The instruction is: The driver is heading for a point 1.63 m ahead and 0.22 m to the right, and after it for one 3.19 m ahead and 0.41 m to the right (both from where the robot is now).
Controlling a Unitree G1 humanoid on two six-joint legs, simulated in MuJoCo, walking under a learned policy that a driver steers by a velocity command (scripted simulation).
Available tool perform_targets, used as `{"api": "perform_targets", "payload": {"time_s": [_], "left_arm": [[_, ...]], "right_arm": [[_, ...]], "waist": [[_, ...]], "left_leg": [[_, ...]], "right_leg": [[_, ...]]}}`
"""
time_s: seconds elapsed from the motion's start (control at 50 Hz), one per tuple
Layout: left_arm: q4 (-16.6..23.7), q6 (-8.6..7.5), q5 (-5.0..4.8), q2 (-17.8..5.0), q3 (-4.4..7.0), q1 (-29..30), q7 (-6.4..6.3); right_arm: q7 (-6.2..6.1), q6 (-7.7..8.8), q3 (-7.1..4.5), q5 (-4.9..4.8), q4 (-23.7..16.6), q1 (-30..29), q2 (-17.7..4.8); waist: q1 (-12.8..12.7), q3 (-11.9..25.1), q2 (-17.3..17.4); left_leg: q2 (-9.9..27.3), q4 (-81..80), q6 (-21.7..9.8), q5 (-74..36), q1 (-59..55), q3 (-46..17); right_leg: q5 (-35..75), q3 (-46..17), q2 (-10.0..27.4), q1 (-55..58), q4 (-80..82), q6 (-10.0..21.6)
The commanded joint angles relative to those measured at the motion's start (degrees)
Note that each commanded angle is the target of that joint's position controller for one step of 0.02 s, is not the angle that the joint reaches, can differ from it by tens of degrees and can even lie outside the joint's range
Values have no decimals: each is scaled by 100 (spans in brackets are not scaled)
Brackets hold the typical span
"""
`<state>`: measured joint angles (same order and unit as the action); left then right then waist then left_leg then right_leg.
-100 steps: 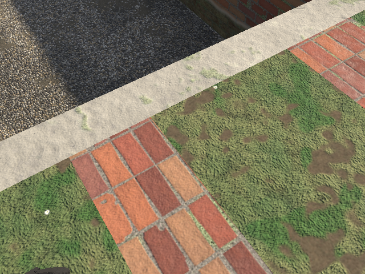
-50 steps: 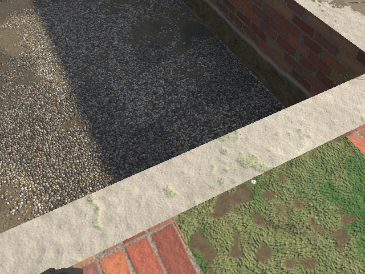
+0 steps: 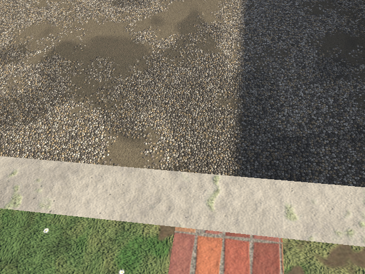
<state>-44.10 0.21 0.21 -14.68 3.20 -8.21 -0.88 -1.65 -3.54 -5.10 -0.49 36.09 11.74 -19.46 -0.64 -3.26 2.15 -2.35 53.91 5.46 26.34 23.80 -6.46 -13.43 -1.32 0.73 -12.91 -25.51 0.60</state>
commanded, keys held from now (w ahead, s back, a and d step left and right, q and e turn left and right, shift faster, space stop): no key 0.44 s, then w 0.56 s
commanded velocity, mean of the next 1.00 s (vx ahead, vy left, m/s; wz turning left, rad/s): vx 0.17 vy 0.00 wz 0.05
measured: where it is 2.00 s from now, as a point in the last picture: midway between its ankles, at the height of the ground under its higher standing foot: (204, 228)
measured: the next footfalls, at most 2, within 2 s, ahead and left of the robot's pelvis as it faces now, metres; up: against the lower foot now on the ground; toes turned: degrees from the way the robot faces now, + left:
left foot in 0.10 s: +0.03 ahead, +0.15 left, +0.00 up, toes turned -2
left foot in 1.18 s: +0.43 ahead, +0.10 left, +0.00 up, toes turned +2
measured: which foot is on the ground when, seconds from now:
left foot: up 0.00-0.08, down 0.10-0.70, up 0.72-1.00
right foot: down 0.00-1.00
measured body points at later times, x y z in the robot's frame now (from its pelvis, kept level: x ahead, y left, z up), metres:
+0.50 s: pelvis +0.00 +0.04 -0.01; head +0.01 +0.05 +0.44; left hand +0.08 +0.32 -0.14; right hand +0.14 -0.20 -0.11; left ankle -0.01 +0.15 -0.74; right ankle +0.00 -0.12 -0.74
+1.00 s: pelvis +0.15 -0.02 +0.00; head +0.17 -0.04 +0.45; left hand +0.09 +0.24 -0.13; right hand +0.33 -0.26 -0.10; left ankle +0.29 +0.16 -0.68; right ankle +0.04 -0.09 -0.74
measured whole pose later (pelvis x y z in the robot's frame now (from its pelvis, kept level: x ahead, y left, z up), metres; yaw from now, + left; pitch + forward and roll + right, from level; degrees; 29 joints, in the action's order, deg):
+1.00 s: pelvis +0.15 -0.02 +0.00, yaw +0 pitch +1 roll +1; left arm -57.4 -4.4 -0.2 -12.6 0.4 -24.5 0.2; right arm 0.6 3.2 -3.7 -1.1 40.6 8.7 -16.1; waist -4.7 -1.0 2.5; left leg 5.1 44.6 0.5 2.4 36.6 -0.5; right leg -16.5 1.7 -2.4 2.7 -12.9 3.7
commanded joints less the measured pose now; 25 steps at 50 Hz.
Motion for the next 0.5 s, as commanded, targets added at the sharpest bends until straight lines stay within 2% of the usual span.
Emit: {"api": "perform_targets", "payload": {"time_s": [0.02, 0.04, 0.06, 0.08, 0.1, 0.12, 0.14, 0.16, 0.18, 0.2, 0.24, 0.28, 0.44, 0.46, 0.48, 0.5], "left_arm": [[318, -9, -23, -1050, 222, 213, 8], [280, 5, -50, -1097, 222, 142, 20], [254, 12, -90, -1089, 200, 168, 29], [209, 3, -132, -1012, 158, 142, 35], [109, -55, -125, -889, 103, -107, 51], [122, -139, 49, -698, 20, -218, 91], [109, -199, 96, -419, -51, -377, 103], [63, -188, 140, -664, -30, -64, 77], [42, -177, 119, -742, -5, 105, 74], [-20, -153, 87, -739, -2, 137, 44], [-87, -100, 65, -748, -2, 47, 11], [-213, -99, 49, -729, -7, -32, -2], [-659, -95, 26, -752, 3, -174, -57], [-730, -89, 20, -720, -5, -244, -67], [-771, -86, -8, -700, -5, -242, -78], [-753, -103, -38, -694, -1, -166, -82]], "right_arm": [[28, 106, 46, -2, -498, -266, -142], [32, 109, 24, -22, -449, -194, -211], [38, 114, 13, -23, -351, -20, -215], [45, 124, 16, 1, -241, 160, -195], [30, 130, 11, 51, -257, 146, -327], [-23, 126, -31, 99, -319, 230, -657], [0, 129, -7, 181, -267, -84, -685], [75, 183, 79, 180, -372, -290, -281], [113, 231, 124, 223, -300, -241, -153], [118, 267, 103, 233, -259, -183, -255], [115, 342, 130, 192, -190, -127, -254], [99, 364, 164, 179, -139, -54, -168], [89, 385, 185, 153, 30, -45, -109], [77, 375, 176, 146, 95, 42, -119], [59, 349, 145, 124, 130, 96, -197], [47, 321, 85, 92, 162, 218, -372]], "waist": [[-127, 705, -1393], [-125, 701, -1370], [-16, 678, -1288], [100, 628, -1187], [67, 653, -968], [-53, 924, -218], [-374, 937, 842], [-128, 791, 540], [-50, 651, 421], [-2, 536, 378], [-32, 302, 451], [-24, 271, 346], [-28, 290, -29], [-14, 421, 3], [34, 381, 95], [135, 227, 303]], "left_leg": [[172, -1288, 23, -52, -428, 470], [146, -1728, -10, -294, -641, 548], [115, -2417, -90, -816, -972, 624], [71, -3286, -223, -1522, -1426, 679], [255, -3627, -394, -2164, -1988, 371], [986, -3388, -618, -3597, -2624, -415], [1320, -3115, -1092, -3374, -1949, -631], [1144, -3204, -1194, -2498, -1572, -589], [942, -3237, -1052, -1941, -1464, -468], [799, -3251, -939, -1743, -1364, -377], [779, -3266, -864, -1833, -1179, -383], [729, -3230, -836, -1888, -1168, -335], [614, -3191, -848, -2061, -1217, -245], [572, -3264, -873, -1500, -1284, -229], [580, -3400, -964, -544, -1268, -330], [733, -3652, -1144, 590, -1233, -648]], "right_leg": [[2547, -895, 1161, 672, 453, 1214], [2500, -946, 1179, 655, 394, 1207], [2420, -925, 1140, 563, 295, 1139], [2266, -877, 1068, 385, 218, 989], [1855, -837, 975, 60, 194, 659], [1084, -498, 662, -358, -262, 226], [-168, -29, 254, -167, -74, -138], [-44, -31, 256, 135, -46, -339], [198, 6, 211, 153, -39, -390], [309, 44, 189, 163, -95, -383], [467, -26, 237, 137, -28, -363], [530, -23, 243, 173, 6, -357], [692, -36, 285, 303, 102, -423], [366, 83, 197, 329, 26, -420], [-151, 267, 50, 171, -201, -403], [-673, 460, -107, -208, -597, -370]]}}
